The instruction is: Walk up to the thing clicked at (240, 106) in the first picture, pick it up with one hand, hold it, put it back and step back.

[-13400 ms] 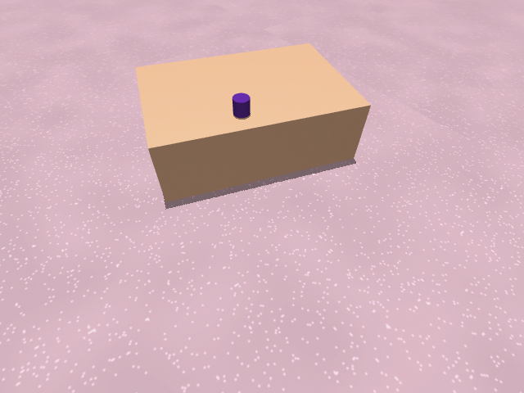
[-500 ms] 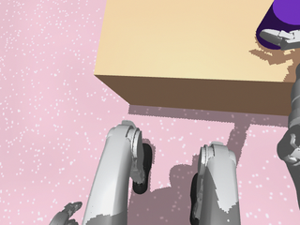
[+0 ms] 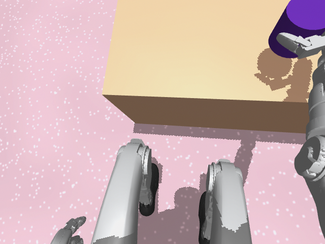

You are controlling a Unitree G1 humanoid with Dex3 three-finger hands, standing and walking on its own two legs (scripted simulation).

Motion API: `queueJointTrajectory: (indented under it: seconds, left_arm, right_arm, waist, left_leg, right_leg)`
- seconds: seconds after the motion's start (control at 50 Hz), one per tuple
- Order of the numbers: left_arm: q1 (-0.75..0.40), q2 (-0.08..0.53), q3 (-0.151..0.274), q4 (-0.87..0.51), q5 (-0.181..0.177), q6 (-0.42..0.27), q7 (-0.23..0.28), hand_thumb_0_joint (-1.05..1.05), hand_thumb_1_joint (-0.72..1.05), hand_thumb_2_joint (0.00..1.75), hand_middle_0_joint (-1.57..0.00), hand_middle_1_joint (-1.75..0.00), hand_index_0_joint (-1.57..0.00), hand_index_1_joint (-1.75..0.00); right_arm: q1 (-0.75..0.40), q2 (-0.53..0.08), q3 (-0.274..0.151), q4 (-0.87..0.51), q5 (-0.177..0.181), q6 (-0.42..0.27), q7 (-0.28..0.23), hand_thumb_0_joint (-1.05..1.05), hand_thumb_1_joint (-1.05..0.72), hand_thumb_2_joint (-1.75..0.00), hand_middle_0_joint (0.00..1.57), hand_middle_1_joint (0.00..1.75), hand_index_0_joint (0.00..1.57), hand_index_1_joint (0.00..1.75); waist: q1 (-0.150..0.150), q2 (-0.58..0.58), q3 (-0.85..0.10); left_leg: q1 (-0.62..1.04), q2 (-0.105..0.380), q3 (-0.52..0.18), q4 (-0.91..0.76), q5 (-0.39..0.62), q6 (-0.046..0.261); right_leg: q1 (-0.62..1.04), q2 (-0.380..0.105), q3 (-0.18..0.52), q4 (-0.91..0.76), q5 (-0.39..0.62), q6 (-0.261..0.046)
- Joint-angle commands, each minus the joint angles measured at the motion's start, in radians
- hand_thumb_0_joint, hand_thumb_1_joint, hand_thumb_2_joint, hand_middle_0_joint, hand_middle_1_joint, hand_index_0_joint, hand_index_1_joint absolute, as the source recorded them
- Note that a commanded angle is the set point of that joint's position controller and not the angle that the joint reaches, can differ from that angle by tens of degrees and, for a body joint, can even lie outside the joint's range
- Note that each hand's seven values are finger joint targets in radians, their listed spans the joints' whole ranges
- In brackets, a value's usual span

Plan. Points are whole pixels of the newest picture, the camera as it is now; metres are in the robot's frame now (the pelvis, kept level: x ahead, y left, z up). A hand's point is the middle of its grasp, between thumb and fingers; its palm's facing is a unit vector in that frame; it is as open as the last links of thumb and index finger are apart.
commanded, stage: settle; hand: right
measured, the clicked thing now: (298, 28) +0.58 -0.19 +0.02
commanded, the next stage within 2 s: lift in 0.78 s
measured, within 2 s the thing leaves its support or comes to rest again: neither
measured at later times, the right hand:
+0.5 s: hand out of the picture +0.59 -0.20 +0.08, palm faces +0.14 +0.99 -0.03, open 6.9 cm
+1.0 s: hand out of the picture +0.59 -0.19 +0.10, palm faces +0.13 +0.99 -0.03, open 6.9 cm
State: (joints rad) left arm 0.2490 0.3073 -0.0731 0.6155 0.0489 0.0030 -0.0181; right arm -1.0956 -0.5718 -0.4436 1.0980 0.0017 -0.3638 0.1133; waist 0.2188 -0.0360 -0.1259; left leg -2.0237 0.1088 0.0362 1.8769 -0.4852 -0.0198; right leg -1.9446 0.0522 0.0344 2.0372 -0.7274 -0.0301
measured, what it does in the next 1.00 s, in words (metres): rises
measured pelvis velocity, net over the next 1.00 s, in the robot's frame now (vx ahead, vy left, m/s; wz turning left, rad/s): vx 0.02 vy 0.00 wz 0.01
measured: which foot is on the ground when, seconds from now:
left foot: down 0.00-1.00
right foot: down 0.00-1.00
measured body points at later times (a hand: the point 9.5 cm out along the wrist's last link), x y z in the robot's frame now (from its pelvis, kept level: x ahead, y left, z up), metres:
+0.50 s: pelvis +0.01 +0.00 +0.05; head +0.24 -0.03 +0.44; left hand +0.04 +0.28 -0.06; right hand +0.58 -0.25 +0.08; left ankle +0.13 +0.14 -0.42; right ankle +0.06 -0.10 -0.42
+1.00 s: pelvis +0.02 +0.00 +0.07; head +0.24 -0.02 +0.46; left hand +0.05 +0.28 -0.04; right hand +0.57 -0.24 +0.10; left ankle +0.13 +0.14 -0.42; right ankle +0.06 -0.10 -0.42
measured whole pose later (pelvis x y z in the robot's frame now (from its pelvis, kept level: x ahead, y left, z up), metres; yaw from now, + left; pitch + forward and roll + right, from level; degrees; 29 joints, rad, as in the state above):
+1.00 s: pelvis +0.02 +0.00 +0.07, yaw +1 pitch +36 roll +4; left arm 0.28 0.29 -0.06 0.61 0.04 0.00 -0.01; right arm -1.04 -0.55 -0.45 1.09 0.02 -0.39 0.11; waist 0.21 -0.03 -0.13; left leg -1.81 0.08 0.05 1.66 -0.47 -0.01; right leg -1.72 0.02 0.04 1.81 -0.71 -0.02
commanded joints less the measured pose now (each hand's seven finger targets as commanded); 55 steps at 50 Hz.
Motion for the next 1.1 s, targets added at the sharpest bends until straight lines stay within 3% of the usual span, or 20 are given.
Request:
queueJointTrajectory:
  seconds: [0.0, 0.08, 0.12, 0.28, 0.36, 0.4, 0.42, 0.48, 0.52, 0.62, 0.78, 0.82, 0.86, 0.88, 0.94, 0.98, 1.06, 1.08]
  left_arm:
    - [0.221, 0.212, 0.082, -0.019, -0.012, -0.015, 0.015, 0.0, 0.9, 0.89, -0.21, -0.31, -0.21, -0.31]
    - [0.22, 0.206, 0.081, -0.034, -0.013, -0.018, 0.011, 0.0, 0.91, 0.88, -0.21, -0.31, -0.21, -0.3]
    - [0.223, 0.207, 0.083, -0.036, -0.012, -0.018, 0.013, 0.0, 0.91, 0.88, -0.2, -0.3, -0.21, -0.3]
    - [0.26, 0.203, 0.084, -0.026, -0.011, -0.017, 0.02, 0.0, 0.91, 0.88, -0.2, -0.3, -0.2, -0.29]
    - [0.249, 0.193, 0.081, -0.019, -0.011, -0.019, 0.024, 0.0, 0.9, 0.88, -0.2, -0.3, -0.2, -0.3]
    - [0.26, 0.206, 0.093, 0.002, -0.011, -0.02, 0.026, 0.0, 0.9, 0.89, -0.2, -0.3, -0.2, -0.3]
    - [0.241, 0.196, 0.08, -0.021, -0.01, -0.02, 0.024, 0.0, 0.91, 0.88, -0.2, -0.3, -0.21, -0.3]
    - [0.25, 0.196, 0.081, -0.016, -0.01, -0.018, 0.018, 0.0, 0.91, 0.88, -0.2, -0.3, -0.21, -0.3]
    - [0.249, 0.196, 0.083, -0.021, -0.012, -0.017, 0.019, 0.0, 0.91, 0.88, -0.2, -0.3, -0.21, -0.29]
    - [0.255, 0.19, 0.081, -0.035, -0.011, -0.016, 0.015, 0.0, 0.91, 0.88, -0.2, -0.3, -0.21, -0.29]
    - [0.255, 0.189, 0.083, -0.028, -0.01, -0.018, 0.019, 0.0, 0.91, 0.88, -0.2, -0.3, -0.2, -0.29]
    - [0.256, 0.189, 0.086, -0.018, -0.006, -0.019, 0.023, 0.0, 0.91, 0.87, -0.2, -0.3, -0.2, -0.29]
    - [0.252, 0.181, 0.08, -0.021, -0.009, -0.021, 0.023, 0.0, 0.91, 0.87, -0.2, -0.3, -0.2, -0.29]
    - [0.257, 0.186, 0.083, -0.02, -0.007, -0.021, 0.022, 0.0, 0.91, 0.89, -0.2, -0.3, -0.2, -0.29]
    - [0.244, 0.184, 0.086, -0.02, -0.011, -0.022, 0.025, 0.0, 0.9, 0.89, -0.2, -0.3, -0.2, -0.29]
    - [0.243, 0.184, 0.083, -0.027, -0.011, -0.025, 0.024, 0.0, 0.9, 0.89, -0.2, -0.3, -0.2, -0.29]
    - [0.244, 0.182, 0.09, -0.03, -0.014, -0.019, 0.024, 0.0, 0.9, 0.89, -0.2, -0.29, -0.2, -0.29]
    - [0.239, 0.18, 0.092, -0.037, -0.015, -0.021, 0.023, 0.0, 0.9, 0.89, -0.2, -0.29, -0.2, -0.29]
  right_arm:
    - [-0.431, -0.222, -0.015, -0.184, 0.03, -0.071, 0.006, 0.0, -0.22, -1.34, 1.34, 1.47, 1.39, 1.47]
    - [-0.422, -0.245, -0.03, -0.199, 0.031, -0.083, 0.004, 0.0, -0.18, -1.34, 1.32, 1.47, 1.37, 1.47]
    - [-0.442, -0.24, -0.018, -0.221, 0.028, -0.09, 0.007, 0.0, -0.19, -1.33, 1.33, 1.47, 1.38, 1.47]
    - [-0.498, -0.273, -0.039, -0.328, 0.041, -0.103, -0.004, 0.0, -0.18, -1.33, 1.36, 1.49, 1.42, 1.49]
    - [-0.49, -0.236, -0.008, -0.271, 0.032, -0.097, -0.013, 0.0, -0.22, -1.34, 1.35, 1.49, 1.41, 1.49]
    - [-0.433, -0.248, -0.031, -0.215, 0.031, -0.087, -0.018, 0.0, -0.22, -1.37, 1.36, 1.51, 1.42, 1.52]
    - [-0.463, -0.254, -0.024, -0.262, 0.03, -0.094, -0.016, 0.0, -0.23, -1.38, 1.36, 1.52, 1.42, 1.52]
    - [-0.428, -0.235, -0.022, -0.206, 0.027, -0.093, -0.007, 0.0, -0.22, -1.39, 1.37, 1.53, 1.43, 1.53]
    - [-0.407, -0.233, -0.027, -0.171, 0.027, -0.089, -0.002, 0.0, -0.23, -1.42, 1.38, 1.56, 1.44, 1.56]
    - [-0.417, -0.246, -0.04, -0.21, 0.04, -0.099, 0.007, 0.0, -0.2, -1.41, 1.36, 1.55, 1.42, 1.55]
    - [-0.449, -0.265, -0.041, -0.272, 0.038, -0.117, -0.008, 0.0, -0.23, -1.44, 1.32, 1.55, 1.38, 1.55]
    - [-0.44, -0.267, -0.042, -0.286, 0.042, -0.117, -0.01, 0.0, -0.23, -1.45, 1.32, 1.56, 1.38, 1.56]
    - [-0.447, -0.222, -0.02, -0.281, 0.046, -0.115, -0.006, 0.0, -0.23, -1.45, 1.32, 1.56, 1.38, 1.56]
    - [-0.438, -0.241, -0.03, -0.278, 0.044, -0.112, -0.009, 0.0, -0.22, -1.41, 1.39, 1.54, 1.43, 1.54]
    - [-0.418, -0.218, -0.015, -0.257, 0.042, -0.108, -0.003, 0.0, -0.25, -1.4, 1.4, 1.54, 1.44, 1.54]
    - [-0.377, -0.233, -0.041, -0.262, 0.048, -0.107, -0.002, 0.0, -0.23, -1.4, 1.41, 1.55, 1.45, 1.55]
    - [-0.339, -0.203, -0.029, -0.285, 0.056, -0.098, 0.003, 0.0, -0.22, -1.39, 1.41, 1.54, 1.44, 1.54]
    - [-0.335, -0.21, -0.037, -0.308, 0.058, -0.096, 0.001, 0.0, -0.24, -1.4, 1.41, 1.54, 1.45, 1.54]
  waist:
    - [0.031, -0.139, -0.642]
    - [0.02, -0.145, -0.666]
    - [0.02, -0.169, -0.68]
    - [0.016, -0.214, -0.833]
    - [0.025, -0.213, -0.77]
    - [0.016, -0.192, -0.722]
    - [0.011, -0.219, -0.721]
    - [0.016, -0.208, -0.689]
    - [0.019, -0.18, -0.674]
    - [0.013, -0.162, -0.738]
    - [0.004, -0.202, -0.755]
    - [-0.003, -0.229, -0.765]
    - [0.012, -0.206, -0.761]
    - [0.008, -0.22, -0.758]
    - [0.01, -0.197, -0.733]
    - [-0.009, -0.193, -0.738]
    - [-0.016, -0.19, -0.747]
    - [-0.029, -0.183, -0.764]
  left_leg:
    - [0.526, -0.038, -0.001, -0.185, 0.069, 0.051]
    - [0.572, -0.039, -0.007, -0.206, 0.08, 0.051]
    - [0.549, -0.042, -0.004, -0.212, 0.081, 0.054]
    - [0.682, -0.047, -0.008, -0.239, 0.22, 0.065]
    - [0.677, -0.049, -0.01, -0.271, 0.179, 0.063]
    - [0.658, -0.053, -0.003, -0.278, 0.16, 0.065]
    - [0.648, -0.051, -0.005, -0.273, 0.177, 0.066]
    - [0.629, -0.052, 0.002, -0.27, 0.201, 0.068]
    - [0.634, -0.054, 0.001, -0.287, 0.171, 0.065]
    - [0.732, -0.055, -0.006, -0.301, 0.217, 0.066]
    - [0.72, -0.058, -0.003, -0.323, 0.186, 0.066]
    - [0.732, -0.06, -0.005, -0.324, 0.213, 0.069]
    - [0.729, -0.059, -0.001, -0.326, 0.222, 0.068]
    - [0.716, -0.061, -0.002, -0.327, 0.22, 0.07]
    - [0.733, -0.06, -0.001, -0.343, 0.196, 0.068]
    - [0.753, -0.06, -0.001, -0.338, 0.217, 0.069]
    - [0.788, -0.062, 0.001, -0.358, 0.236, 0.072]
    - [0.815, -0.063, -0.004, -0.372, 0.233, 0.071]
  right_leg:
    - [0.308, -0.015, 0.018, -0.348, 0.161, 0.005]
    - [0.325, -0.014, 0.011, -0.368, 0.171, 0.003]
    - [0.382, -0.02, 0.022, -0.386, 0.181, 0.007]
    - [0.53, -0.027, 0.007, -0.403, 0.355, 0.021]
    - [0.503, -0.027, 0.009, -0.432, 0.298, 0.02]
    - [0.499, -0.031, 0.019, -0.447, 0.283, 0.022]
    - [0.513, -0.033, 0.021, -0.449, 0.308, 0.025]
    - [0.536, -0.039, 0.038, -0.454, 0.356, 0.03]
    - [0.519, -0.04, 0.039, -0.463, 0.31, 0.024]
    - [0.511, -0.034, 0.019, -0.463, 0.339, 0.018]
    - [0.583, -0.04, 0.031, -0.5, 0.321, 0.023]
    - [0.6, -0.04, 0.017, -0.489, 0.363, 0.024]
    - [0.614, -0.043, 0.027, -0.498, 0.375, 0.027]
    - [0.621, -0.045, 0.028, -0.497, 0.382, 0.029]
    - [0.598, -0.042, 0.028, -0.513, 0.339, 0.025]
    - [0.598, -0.042, 0.027, -0.517, 0.363, 0.027]
    - [0.638, -0.044, 0.031, -0.542, 0.395, 0.029]
    - [0.639, -0.044, 0.022, -0.546, 0.383, 0.025]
